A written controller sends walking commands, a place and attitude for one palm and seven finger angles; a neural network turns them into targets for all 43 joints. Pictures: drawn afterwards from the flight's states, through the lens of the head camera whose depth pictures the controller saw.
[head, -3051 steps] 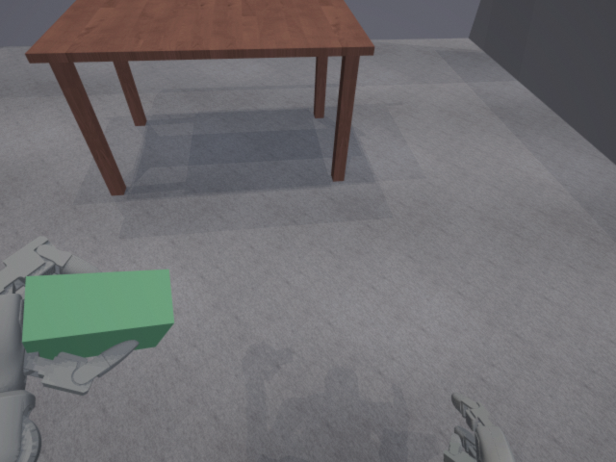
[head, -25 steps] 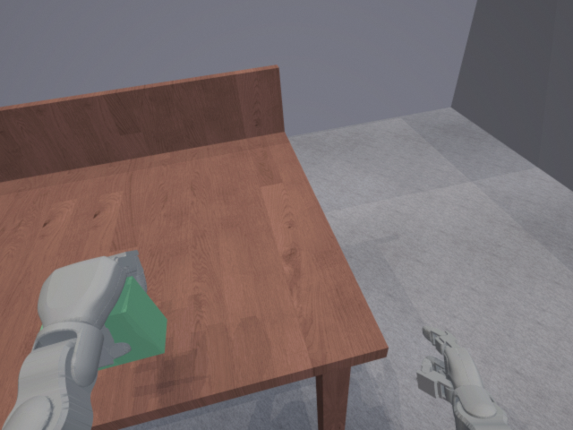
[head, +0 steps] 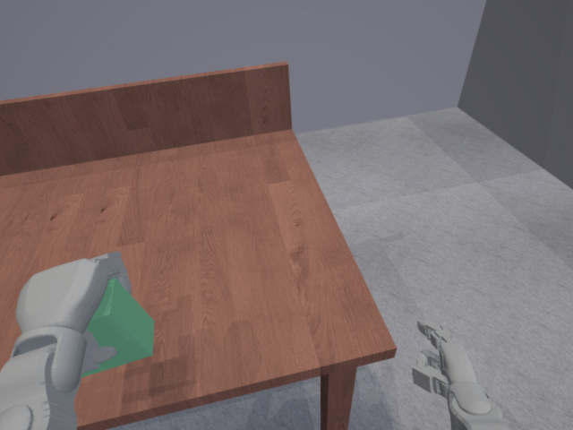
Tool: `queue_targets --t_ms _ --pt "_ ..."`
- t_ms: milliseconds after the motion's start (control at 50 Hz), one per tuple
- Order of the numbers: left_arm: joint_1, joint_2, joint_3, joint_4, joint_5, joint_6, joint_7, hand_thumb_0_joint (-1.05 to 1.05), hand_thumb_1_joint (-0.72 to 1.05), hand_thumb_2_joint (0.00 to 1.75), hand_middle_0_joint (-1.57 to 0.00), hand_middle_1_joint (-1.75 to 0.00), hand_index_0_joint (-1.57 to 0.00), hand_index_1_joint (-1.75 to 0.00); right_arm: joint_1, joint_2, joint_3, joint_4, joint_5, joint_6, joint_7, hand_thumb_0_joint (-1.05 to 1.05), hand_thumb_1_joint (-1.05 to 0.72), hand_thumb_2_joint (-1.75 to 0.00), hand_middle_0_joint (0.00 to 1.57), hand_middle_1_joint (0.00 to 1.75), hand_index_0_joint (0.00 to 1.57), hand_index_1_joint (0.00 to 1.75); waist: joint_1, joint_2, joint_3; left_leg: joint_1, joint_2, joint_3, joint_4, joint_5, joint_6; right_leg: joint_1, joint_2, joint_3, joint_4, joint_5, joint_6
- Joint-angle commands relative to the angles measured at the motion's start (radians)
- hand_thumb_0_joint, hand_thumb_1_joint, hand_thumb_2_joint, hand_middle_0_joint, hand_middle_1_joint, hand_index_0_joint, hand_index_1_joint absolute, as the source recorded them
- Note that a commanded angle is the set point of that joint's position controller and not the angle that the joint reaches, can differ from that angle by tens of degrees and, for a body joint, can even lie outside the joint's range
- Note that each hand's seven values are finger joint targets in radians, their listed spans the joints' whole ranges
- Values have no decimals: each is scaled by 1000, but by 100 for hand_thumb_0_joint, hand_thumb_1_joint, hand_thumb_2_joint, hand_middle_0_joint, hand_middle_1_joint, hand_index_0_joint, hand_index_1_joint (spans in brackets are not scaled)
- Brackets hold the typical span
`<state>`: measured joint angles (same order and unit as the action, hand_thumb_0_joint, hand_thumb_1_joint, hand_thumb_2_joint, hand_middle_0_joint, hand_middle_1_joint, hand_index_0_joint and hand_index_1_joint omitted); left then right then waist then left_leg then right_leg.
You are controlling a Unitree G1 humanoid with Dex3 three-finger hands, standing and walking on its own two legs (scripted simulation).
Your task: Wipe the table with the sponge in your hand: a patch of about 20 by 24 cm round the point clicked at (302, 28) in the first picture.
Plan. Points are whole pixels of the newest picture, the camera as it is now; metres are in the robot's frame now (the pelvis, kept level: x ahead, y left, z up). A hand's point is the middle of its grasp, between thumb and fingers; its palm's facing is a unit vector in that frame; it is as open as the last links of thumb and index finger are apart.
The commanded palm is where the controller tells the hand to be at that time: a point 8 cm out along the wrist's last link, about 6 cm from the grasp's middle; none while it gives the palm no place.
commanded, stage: bring the sponge back beside the body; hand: left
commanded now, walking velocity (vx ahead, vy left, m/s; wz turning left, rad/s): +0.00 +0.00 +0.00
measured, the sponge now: (103, 336) +0.18 +0.29 +0.07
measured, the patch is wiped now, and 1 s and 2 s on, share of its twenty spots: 1.00 1.00 1.00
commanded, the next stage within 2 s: step back with the hand held close in 0.10 s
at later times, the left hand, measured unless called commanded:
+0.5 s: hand (138, 291) +0.21 +0.23 +0.14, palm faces +0.26 -0.90 -0.34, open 9.6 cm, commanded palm +0.16 +0.29 +0.17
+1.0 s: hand (86, 322) +0.15 +0.25 +0.16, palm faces +0.38 -0.86 -0.35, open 9.6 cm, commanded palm +0.10 +0.30 +0.17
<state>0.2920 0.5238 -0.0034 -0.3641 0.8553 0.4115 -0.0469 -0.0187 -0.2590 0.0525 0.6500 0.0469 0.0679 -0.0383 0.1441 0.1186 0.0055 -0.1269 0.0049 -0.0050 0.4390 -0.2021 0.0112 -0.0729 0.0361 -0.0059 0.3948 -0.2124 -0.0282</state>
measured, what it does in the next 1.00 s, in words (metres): shifts its weight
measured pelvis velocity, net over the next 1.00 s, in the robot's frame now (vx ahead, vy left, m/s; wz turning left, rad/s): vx -0.05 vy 0.02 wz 0.03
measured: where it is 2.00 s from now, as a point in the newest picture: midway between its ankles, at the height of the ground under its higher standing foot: outside the picture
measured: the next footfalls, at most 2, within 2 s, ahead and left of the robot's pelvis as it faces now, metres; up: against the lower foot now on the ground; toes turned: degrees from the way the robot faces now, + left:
right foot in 1.26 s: -0.05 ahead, -0.12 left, +0.00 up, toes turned +1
left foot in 1.54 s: -0.14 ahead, +0.16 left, +0.00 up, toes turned +3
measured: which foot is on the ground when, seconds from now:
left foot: down 0.00-1.00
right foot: down 0.00-1.00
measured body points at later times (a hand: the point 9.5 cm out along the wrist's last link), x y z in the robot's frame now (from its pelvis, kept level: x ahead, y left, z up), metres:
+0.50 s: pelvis +0.00 +0.01 -0.01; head +0.00 +0.03 +0.44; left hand +0.19 +0.28 +0.16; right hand +0.17 -0.23 -0.08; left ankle +0.03 +0.11 -0.74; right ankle +0.01 -0.11 -0.74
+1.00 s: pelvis -0.05 +0.02 -0.03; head -0.05 +0.04 +0.42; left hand +0.13 +0.29 +0.18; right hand +0.14 -0.21 -0.09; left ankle +0.03 +0.11 -0.74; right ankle +0.01 -0.11 -0.74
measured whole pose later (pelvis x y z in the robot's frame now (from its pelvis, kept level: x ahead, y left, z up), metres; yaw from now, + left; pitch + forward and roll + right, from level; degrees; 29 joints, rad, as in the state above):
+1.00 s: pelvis -0.05 +0.02 -0.03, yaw +2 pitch +1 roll -2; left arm 0.47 0.40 0.32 -0.62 -0.06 -0.10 0.14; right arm 0.20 -0.22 0.04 0.55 0.01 -0.05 -0.06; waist -0.01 0.00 -0.04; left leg -0.52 -0.01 -0.02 0.75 -0.37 0.03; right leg -0.43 0.01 -0.05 0.64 -0.24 0.00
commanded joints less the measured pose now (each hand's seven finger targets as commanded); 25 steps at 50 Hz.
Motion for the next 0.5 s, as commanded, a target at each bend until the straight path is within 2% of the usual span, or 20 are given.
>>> queue_targets --t_ms 0,20,60,80,100,120,160,180,200,220,240,260,280,320,340,360,380,420,460,480 --pt "-185 206 129 -233 45 -23 36 0 10 130 -120 -160 -120 -160 -253 -96 -40 -191 2 -65 -11 0 -90 -90 20 30 20 30 -9 -10 -141 32 -11 -90 -73 108 41 -18 -3 100 -74 44 -47" --pt "-181 207 130 -230 46 -25 36 0 10 130 -120 -160 -120 -160 -253 -97 -40 -190 -1 -63 -12 0 -90 -90 20 30 20 30 -10 -26 -134 33 -11 -91 -75 113 40 -17 -5 99 -77 47 -46" --pt "-175 249 172 -258 63 -28 43 0 10 130 -120 -160 -120 -160 -265 -100 -39 -195 -3 -63 -11 0 -90 -90 20 30 20 30 -1 6 -146 28 -8 -101 -82 113 40 7 9 124 -68 59 -57" --pt "-174 216 146 -259 63 -29 45 0 10 130 -120 -160 -120 -160 -251 -91 -38 -196 -3 -62 -9 0 -90 -90 20 30 20 30 -2 -1 -151 27 -9 -90 -74 126 41 4 1 96 -62 61 -51" --pt "-166 239 172 -234 66 -30 52 0 10 130 -120 -160 -120 -160 -247 -92 -40 -188 -4 -61 -7 0 -90 -90 20 30 20 30 3 -25 -143 28 -7 -95 -74 136 38 -4 0 103 -66 66 -53" --pt "-148 222 162 -211 54 -26 53 0 10 130 -120 -160 -120 -160 -244 -96 -41 -186 -5 -54 -6 0 -90 -90 20 30 20 30 -2 -42 -119 26 -8 -90 -70 137 37 -17 -3 101 -77 67 -51" --pt "-158 247 193 -208 46 -14 57 0 10 130 -120 -160 -120 -160 -263 -99 -40 -188 0 -51 -4 0 -90 -90 20 30 20 30 -1 -48 -110 21 -9 -99 -76 114 34 -24 5 138 -86 45 -57" --pt "-153 202 153 -191 35 -8 54 0 10 130 -120 -160 -120 -160 -254 -95 -39 -191 1 -48 -4 0 -90 -90 20 30 20 30 -6 -54 -104 18 -8 -85 -68 111 36 -33 -3 112 -85 39 -50" --pt "-163 175 126 -42 50 7 53 0 10 130 -120 -160 -120 -160 -237 -103 -37 -160 4 -42 -9 0 -90 -90 20 30 20 30 -27 -97 -35 -7 -7 -79 -72 86 27 -90 0 109 -98 11 -47" --pt "-335 22 331 -317 -846 -235 83 0 10 130 -120 -160 -120 -160 -60 -62 -48 -373 -3 -49 -16 0 -90 -90 20 30 20 30 -125 -220 95 -22 5 -65 14 -94 51 -292 -26 184 -154 89 -32" --pt "-111 103 371 -96 -860 -311 99 0 10 130 -120 -160 -120 -160 20 -70 -21 -291 -27 -63 -20 0 -90 -90 20 30 20 30 -109 -326 12 0 4 -74 51 -96 54 -285 -55 155 -139 70 -33" --pt "-78 76 335 -82 -859 -335 100 0 10 130 -120 -160 -120 -160 -13 -63 -17 -291 -29 -68 -12 0 -90 -90 20 30 20 30 -103 -300 13 8 -13 -73 47 -96 49 -301 -56 180 -135 68 -43" --pt "-89 49 354 -169 -903 -374 109 0 10 130 -120 -160 -120 -160 51 -62 -34 -297 -13 -63 -18 0 -90 -90 20 30 20 30 -111 -321 -43 8 12 -70 88 -89 45 -285 -120 166 -131 53 -27" --pt "-81 58 367 -326 -929 -431 131 0 10 130 -120 -160 -120 -160 65 -76 -41 -289 -19 -79 -34 0 -90 -90 20 30 20 30 -121 -201 -161 16 35 -67 125 -18 44 -242 -180 158 -71 163 -29" --pt "-55 66 382 -402 -937 -453 144 0 10 130 -120 -160 -120 -160 66 -85 -48 -295 -19 -84 -40 0 -90 -90 20 30 20 30 -120 -102 -202 14 51 -74 116 38 46 -214 -194 157 -25 239 -32" --pt "-25 112 427 -467 -945 -473 161 0 10 130 -120 -160 -120 -160 73 -99 -47 -289 -24 -91 -44 0 -90 -90 20 30 20 30 -119 -18 -213 -7 70 -98 94 68 47 -196 -187 144 16 241 -30" --pt "32 64 406 -492 -945 -487 168 0 10 130 -120 -160 -120 -160 71 -98 -49 -293 -26 -95 -46 0 -90 -90 20 30 20 30 -115 60 -226 -49 85 -115 81 93 52 -178 -171 113 54 231 -23" --pt "126 93 461 -539 -942 -505 186 0 10 130 -120 -160 -120 -160 83 -105 -60 -295 -28 -102 -43 0 -90 -90 20 30 20 30 -109 108 -222 -127 106 -151 78 174 55 -155 -146 90 98 242 -13" --pt "197 138 527 -527 -941 -512 198 0 10 130 -120 -160 -120 -160 93 -106 -73 -277 -28 -99 -43 0 -90 -90 20 30 20 30 -110 79 -219 -167 120 -171 83 217 48 -156 -140 77 118 213 -12" --pt "225 94 503 -512 -943 -518 196 0 10 130 -120 -160 -120 -160 106 -94 -72 -270 -27 -95 -39 0 -90 -90 20 30 20 30 -116 35 -230 -177 127 -176 87 209 49 -158 -128 58 127 178 -8"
